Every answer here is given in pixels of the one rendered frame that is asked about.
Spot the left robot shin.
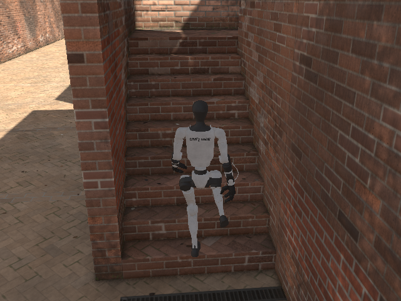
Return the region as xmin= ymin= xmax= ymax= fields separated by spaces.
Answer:
xmin=187 ymin=205 xmax=198 ymax=248

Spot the right robot forearm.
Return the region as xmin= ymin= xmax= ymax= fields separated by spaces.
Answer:
xmin=222 ymin=154 xmax=235 ymax=186

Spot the right robot upper arm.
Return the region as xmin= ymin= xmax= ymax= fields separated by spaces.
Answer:
xmin=213 ymin=127 xmax=229 ymax=164

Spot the robot shin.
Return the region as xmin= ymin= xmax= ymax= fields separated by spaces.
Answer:
xmin=212 ymin=187 xmax=224 ymax=216
xmin=187 ymin=205 xmax=198 ymax=248

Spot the right robot shin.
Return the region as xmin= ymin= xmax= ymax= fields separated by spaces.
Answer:
xmin=212 ymin=187 xmax=224 ymax=216

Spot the left robot upper arm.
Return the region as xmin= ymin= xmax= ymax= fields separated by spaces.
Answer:
xmin=172 ymin=127 xmax=187 ymax=161

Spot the right robot hand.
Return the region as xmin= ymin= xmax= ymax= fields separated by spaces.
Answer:
xmin=220 ymin=184 xmax=236 ymax=203

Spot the left robot hand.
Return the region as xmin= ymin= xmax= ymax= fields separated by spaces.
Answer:
xmin=172 ymin=162 xmax=187 ymax=173

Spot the left robot forearm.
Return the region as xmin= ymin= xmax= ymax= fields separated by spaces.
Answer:
xmin=171 ymin=152 xmax=180 ymax=167

